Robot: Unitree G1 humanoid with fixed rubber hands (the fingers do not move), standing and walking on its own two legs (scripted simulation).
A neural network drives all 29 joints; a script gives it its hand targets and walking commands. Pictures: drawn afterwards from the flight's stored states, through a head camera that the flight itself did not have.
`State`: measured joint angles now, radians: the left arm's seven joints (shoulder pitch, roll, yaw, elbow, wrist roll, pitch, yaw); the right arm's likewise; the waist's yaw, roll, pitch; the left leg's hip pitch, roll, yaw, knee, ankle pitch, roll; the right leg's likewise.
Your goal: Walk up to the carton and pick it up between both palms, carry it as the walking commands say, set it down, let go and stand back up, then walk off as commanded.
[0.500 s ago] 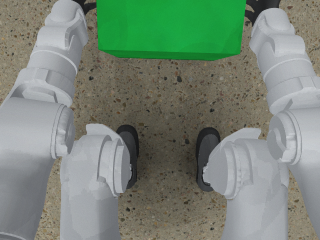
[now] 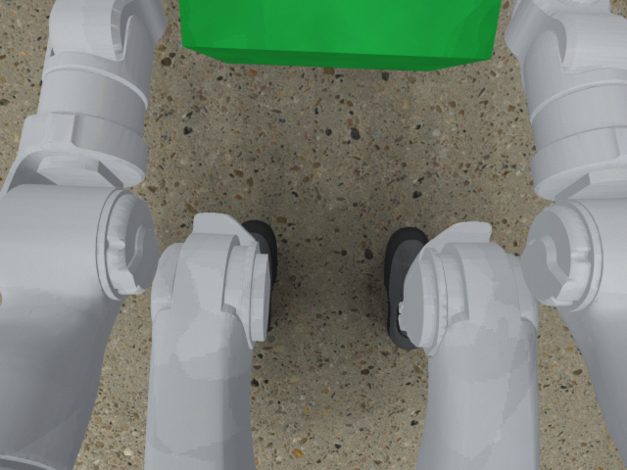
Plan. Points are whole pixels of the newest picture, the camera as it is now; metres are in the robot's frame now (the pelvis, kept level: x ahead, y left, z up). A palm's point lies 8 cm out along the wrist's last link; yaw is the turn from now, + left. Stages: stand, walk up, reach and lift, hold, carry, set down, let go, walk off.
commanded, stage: reach and lift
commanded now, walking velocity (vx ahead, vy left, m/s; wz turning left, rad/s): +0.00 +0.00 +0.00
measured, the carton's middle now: out of the picture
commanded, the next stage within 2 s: none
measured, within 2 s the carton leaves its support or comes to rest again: neither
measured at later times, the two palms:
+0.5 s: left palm out of the picture +0.55 +0.19 -0.08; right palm out of the picture +0.55 -0.16 -0.10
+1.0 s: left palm out of the picture +0.54 +0.18 -0.02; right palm out of the picture +0.53 -0.16 -0.03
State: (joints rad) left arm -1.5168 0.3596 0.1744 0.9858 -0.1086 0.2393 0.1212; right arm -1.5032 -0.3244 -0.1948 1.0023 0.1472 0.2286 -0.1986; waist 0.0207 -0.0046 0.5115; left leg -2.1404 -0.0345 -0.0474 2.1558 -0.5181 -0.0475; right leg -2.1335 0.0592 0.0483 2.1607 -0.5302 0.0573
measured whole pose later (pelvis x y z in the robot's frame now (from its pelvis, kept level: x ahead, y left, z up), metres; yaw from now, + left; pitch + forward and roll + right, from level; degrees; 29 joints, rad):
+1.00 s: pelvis -0.02 +0.00 +0.09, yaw +0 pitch +25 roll -1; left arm -1.39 0.23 0.33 0.64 0.03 0.42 0.18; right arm -1.34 -0.19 -0.36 0.63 0.00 0.42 -0.22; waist 0.01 0.00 0.52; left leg -1.85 -0.07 -0.07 1.87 -0.46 -0.06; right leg -1.84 0.09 0.07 1.87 -0.48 0.07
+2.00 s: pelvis -0.01 +0.00 +0.19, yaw +1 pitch +18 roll +0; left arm -1.18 0.16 0.34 0.58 0.04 0.43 0.17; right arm -1.13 -0.13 -0.33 0.55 -0.01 0.44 -0.23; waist -0.01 0.01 0.46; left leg -1.42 -0.09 -0.09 1.52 -0.41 -0.05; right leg -1.41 0.10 0.10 1.52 -0.42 0.06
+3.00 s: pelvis +0.12 -0.01 +0.36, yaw +1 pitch +27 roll +1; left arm -0.43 -0.05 0.37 0.53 0.20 0.34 -0.05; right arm -0.37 0.12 -0.34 0.49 -0.20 0.36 -0.10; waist 0.01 0.00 -0.28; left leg -0.88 -0.04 -0.11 0.64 -0.24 -0.04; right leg -0.89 0.06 0.13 0.68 -0.26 0.01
